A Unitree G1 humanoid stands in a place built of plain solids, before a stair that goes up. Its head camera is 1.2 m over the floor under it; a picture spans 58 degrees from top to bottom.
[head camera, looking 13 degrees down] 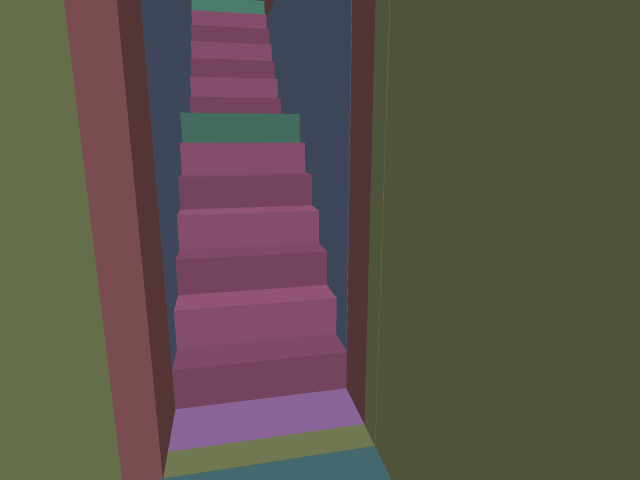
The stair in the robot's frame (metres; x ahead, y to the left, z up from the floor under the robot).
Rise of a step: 0.20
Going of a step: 0.22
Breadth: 0.81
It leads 12 degrees to the left of straight ahead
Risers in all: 7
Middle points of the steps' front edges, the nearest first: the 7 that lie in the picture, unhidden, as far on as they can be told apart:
1.84 0.26 0.20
2.05 0.31 0.40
2.26 0.36 0.59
2.47 0.40 0.79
2.68 0.45 0.99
2.89 0.49 1.18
3.10 0.54 1.38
